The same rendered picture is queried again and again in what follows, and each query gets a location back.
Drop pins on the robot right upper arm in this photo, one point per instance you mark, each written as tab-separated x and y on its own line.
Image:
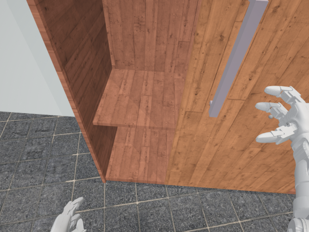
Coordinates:
298	225

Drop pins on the right robot hand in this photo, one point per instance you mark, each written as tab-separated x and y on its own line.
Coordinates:
298	115

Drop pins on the handle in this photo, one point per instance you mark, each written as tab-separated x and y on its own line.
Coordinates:
248	27

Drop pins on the robot right forearm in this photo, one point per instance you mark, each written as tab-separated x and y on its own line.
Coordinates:
300	147

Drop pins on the left robot hand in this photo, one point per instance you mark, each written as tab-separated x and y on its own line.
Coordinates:
66	221

